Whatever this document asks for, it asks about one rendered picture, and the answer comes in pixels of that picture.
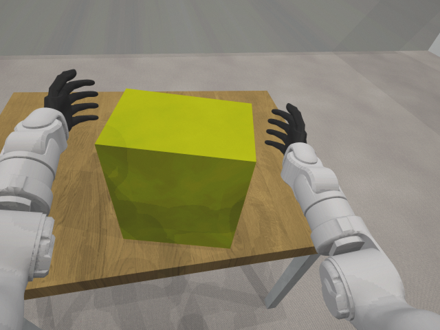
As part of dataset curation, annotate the left robot upper arm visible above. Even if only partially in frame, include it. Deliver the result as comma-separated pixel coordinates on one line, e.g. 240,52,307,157
0,210,56,330

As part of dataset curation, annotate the table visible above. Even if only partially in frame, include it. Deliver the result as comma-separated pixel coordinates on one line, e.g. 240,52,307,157
0,91,321,330

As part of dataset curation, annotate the robot right forearm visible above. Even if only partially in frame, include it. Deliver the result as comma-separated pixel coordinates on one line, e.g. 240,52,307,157
280,142,406,300

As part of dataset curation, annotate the robot left forearm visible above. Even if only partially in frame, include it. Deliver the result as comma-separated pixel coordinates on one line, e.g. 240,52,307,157
0,107,69,216

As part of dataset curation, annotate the carton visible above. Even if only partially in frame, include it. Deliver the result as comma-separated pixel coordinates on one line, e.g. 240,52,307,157
95,89,256,249

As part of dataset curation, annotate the robot left hand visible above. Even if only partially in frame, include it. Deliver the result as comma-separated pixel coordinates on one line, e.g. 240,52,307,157
44,69,98,132

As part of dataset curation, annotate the right robot upper arm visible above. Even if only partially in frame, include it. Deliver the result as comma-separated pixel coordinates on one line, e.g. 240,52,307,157
319,248,440,330

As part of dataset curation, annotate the robot right hand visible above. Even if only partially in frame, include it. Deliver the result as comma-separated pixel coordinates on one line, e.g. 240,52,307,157
265,103,307,155

